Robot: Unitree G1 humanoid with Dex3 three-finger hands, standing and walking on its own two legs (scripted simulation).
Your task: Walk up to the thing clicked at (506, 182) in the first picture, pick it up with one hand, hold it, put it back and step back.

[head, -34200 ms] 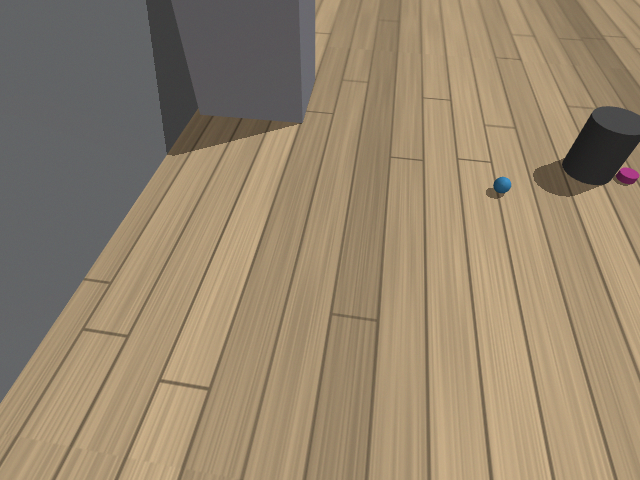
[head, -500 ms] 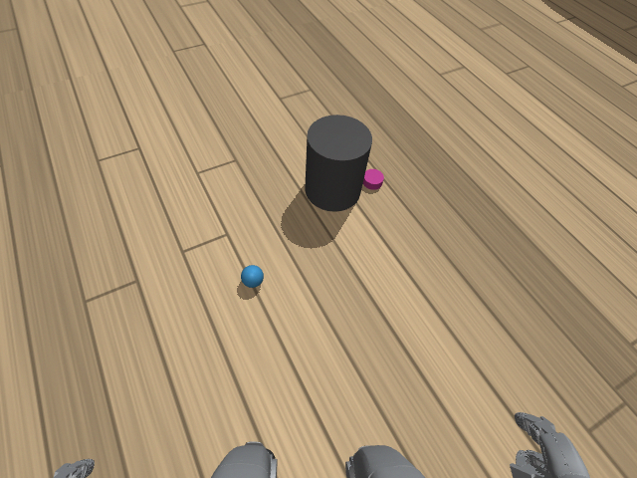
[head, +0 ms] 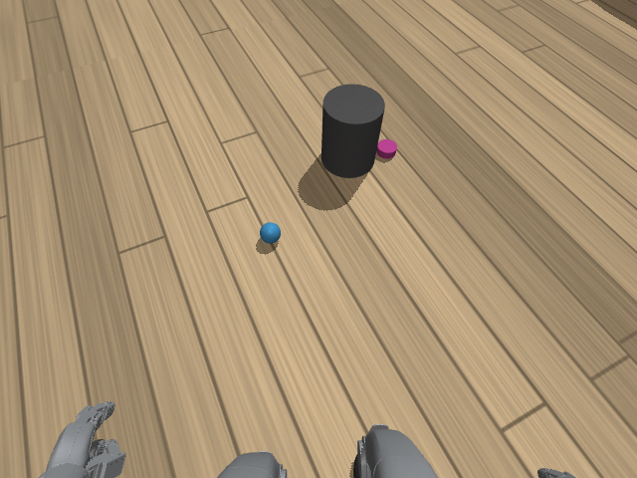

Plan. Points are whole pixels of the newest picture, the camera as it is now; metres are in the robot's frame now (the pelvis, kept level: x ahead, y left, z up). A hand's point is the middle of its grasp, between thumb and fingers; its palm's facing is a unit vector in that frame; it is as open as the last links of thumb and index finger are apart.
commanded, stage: step back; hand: left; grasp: from above
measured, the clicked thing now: (270, 232) +0.90 +0.18 -0.71
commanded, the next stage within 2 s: stand in 1.48 s
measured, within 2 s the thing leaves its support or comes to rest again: neither
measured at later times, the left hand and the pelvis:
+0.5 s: hand out of the picture -0.10 +0.25 -0.12, palm faces -0.01 -0.89 -0.45, open 7.4 cm; pelvis -0.17 -0.03 +0.01, yaw -1 degrees
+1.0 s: hand out of the picture -0.16 +0.24 -0.13, palm faces +0.06 -0.93 -0.36, open 7.4 cm; pelvis -0.21 -0.02 +0.01, yaw +2 degrees
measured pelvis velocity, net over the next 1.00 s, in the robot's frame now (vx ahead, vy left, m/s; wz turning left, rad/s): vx -0.21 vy -0.02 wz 0.03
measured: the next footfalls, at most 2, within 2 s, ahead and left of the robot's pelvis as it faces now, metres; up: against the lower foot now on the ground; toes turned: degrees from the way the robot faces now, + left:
right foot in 0.26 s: -0.13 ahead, -0.14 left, +0.00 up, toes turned +0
left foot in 0.60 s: -0.15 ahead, +0.12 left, +0.00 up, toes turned +2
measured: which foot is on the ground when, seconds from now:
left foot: down 0.00-0.28, up 0.30-0.58, down 0.60-1.00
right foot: up 0.00-0.24, down 0.26-1.00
